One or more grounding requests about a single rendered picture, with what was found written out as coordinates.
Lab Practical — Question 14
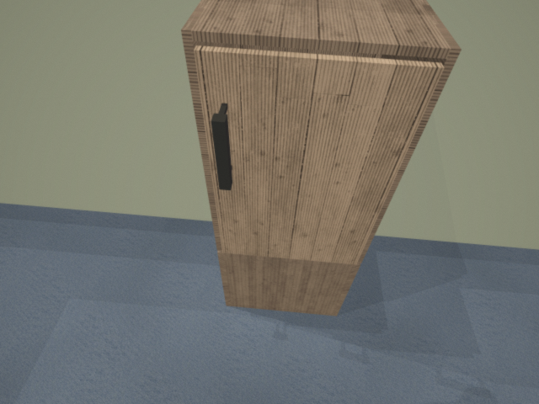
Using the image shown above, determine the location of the handle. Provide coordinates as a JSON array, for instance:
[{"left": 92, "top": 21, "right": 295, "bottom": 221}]
[{"left": 211, "top": 103, "right": 232, "bottom": 190}]

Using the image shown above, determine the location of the cupboard door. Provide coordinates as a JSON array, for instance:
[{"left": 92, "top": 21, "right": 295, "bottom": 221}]
[{"left": 194, "top": 45, "right": 444, "bottom": 264}]

